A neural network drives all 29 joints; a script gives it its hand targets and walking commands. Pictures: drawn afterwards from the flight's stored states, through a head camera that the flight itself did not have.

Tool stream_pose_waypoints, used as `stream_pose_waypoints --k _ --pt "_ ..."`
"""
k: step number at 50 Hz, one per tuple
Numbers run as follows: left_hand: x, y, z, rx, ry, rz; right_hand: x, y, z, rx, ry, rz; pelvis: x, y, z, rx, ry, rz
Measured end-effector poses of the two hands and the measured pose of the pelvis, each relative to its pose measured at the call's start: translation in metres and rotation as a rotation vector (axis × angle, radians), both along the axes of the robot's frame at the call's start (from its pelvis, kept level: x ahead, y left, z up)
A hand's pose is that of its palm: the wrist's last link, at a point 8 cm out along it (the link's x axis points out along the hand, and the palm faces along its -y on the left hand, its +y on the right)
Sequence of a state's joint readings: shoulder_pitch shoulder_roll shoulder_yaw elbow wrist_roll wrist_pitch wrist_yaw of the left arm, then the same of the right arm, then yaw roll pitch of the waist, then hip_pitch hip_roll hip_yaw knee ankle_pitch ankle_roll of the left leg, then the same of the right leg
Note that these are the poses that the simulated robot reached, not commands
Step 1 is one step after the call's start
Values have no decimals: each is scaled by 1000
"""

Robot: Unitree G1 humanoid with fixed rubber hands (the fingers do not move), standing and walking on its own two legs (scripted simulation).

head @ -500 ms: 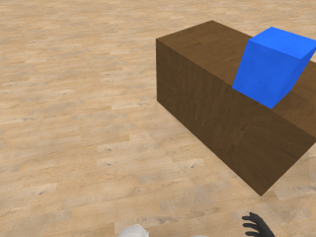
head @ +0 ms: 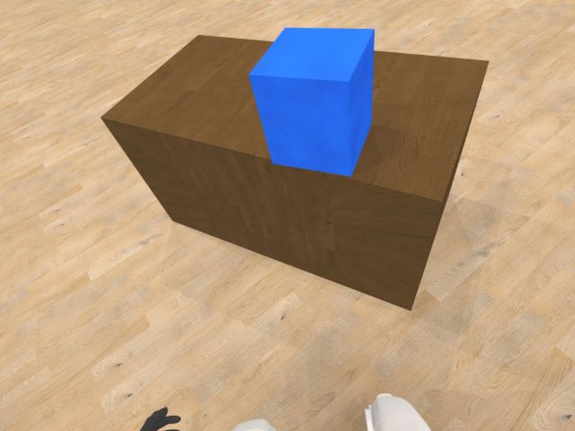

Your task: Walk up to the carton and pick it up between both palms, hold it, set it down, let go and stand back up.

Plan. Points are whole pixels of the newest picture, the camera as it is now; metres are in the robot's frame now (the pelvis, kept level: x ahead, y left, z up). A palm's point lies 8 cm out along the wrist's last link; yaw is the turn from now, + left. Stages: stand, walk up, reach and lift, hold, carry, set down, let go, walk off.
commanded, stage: walk up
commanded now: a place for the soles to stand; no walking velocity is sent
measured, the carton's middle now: (318, 102) +0.79 -0.04 -0.02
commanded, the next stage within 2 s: none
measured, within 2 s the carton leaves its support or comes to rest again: neither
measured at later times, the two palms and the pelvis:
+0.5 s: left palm (136, 387) +0.21 +0.32 -0.12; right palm (453, 356) +0.22 -0.20 -0.10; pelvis +0.17 +0.06 +0.00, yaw -3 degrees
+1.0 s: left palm (173, 283) +0.38 +0.27 -0.09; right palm (446, 317) +0.29 -0.21 -0.12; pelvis +0.26 +0.04 +0.01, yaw -1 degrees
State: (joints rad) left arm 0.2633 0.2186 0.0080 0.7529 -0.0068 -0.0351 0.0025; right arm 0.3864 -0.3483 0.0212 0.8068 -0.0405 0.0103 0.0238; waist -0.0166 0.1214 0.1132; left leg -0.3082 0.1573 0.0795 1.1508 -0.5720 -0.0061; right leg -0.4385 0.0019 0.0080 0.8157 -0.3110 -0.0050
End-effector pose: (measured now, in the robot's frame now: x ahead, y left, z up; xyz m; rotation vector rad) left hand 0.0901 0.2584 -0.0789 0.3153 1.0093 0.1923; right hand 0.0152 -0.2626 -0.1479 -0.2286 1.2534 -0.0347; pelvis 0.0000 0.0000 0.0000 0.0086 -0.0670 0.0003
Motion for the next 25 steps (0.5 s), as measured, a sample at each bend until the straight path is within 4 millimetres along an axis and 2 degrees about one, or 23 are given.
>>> stream_pose_waypoints --k 6,11,14,17,20,22,25 --pt "-11 8 8 16 55 69 92 13 18 9 -135 60 36 2 12 -26 5 10" --pt "-20 19 1 -13 107 129 162 31 42 7 -223 99 70 13 18 -33 8 23" --pt "-14 28 -10 -42 144 141 200 45 54 3 -278 109 94 24 18 -33 6 33" --pt "4 43 -27 -69 174 131 230 60 59 -22 -330 100 121 42 9 -28 4 36" --pt "33 54 -45 -94 201 81 240 68 54 -52 -347 38 141 55 -2 5 -3 9" --pt "62 57 -48 -100 197 30 232 69 52 -64 -318 -27 152 58 -2 12 -8 -16" --pt "116 57 -42 -97 150 -56 208 67 53 -86 -241 -99 167 59 4 17 -12 -47"
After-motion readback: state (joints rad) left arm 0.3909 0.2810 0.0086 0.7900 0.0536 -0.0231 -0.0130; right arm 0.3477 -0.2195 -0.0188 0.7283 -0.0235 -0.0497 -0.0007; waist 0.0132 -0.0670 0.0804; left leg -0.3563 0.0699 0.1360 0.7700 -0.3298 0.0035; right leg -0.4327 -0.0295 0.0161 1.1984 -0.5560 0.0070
